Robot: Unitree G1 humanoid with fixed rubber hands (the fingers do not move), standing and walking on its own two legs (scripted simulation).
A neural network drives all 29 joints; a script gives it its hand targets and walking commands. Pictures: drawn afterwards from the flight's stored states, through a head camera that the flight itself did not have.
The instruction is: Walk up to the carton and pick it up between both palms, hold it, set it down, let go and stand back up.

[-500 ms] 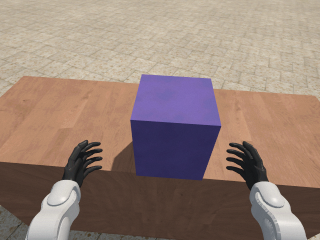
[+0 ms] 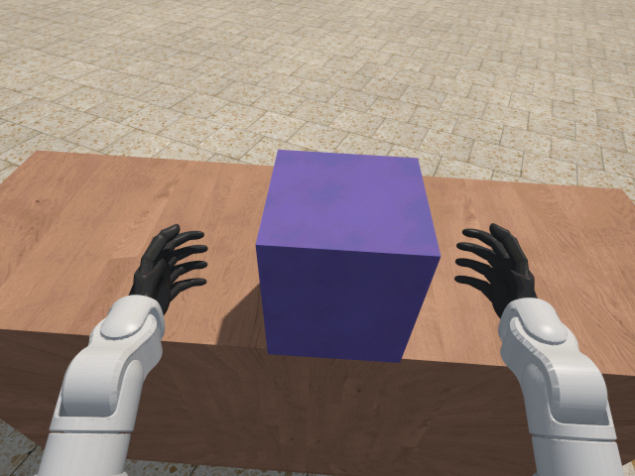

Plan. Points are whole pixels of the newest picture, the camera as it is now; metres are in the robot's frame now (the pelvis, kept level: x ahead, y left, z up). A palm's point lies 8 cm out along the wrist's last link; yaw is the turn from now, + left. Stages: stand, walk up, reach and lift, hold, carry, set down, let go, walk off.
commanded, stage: reach and lift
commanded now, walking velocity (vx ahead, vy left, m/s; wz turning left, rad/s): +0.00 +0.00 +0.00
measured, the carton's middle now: (340, 259) +0.42 -0.04 +0.03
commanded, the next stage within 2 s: none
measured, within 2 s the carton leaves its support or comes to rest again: neither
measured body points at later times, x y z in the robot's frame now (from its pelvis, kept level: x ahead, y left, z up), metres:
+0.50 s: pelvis -0.01 +0.00 +0.00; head -0.04 +0.00 +0.45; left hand +0.41 +0.18 +0.20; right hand +0.38 -0.23 +0.20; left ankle -0.01 +0.11 -0.75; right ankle +0.01 -0.13 -0.75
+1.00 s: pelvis +0.00 +0.00 +0.00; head -0.02 +0.00 +0.45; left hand +0.45 +0.17 +0.22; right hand +0.43 -0.24 +0.22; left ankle -0.01 +0.11 -0.75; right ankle +0.01 -0.13 -0.75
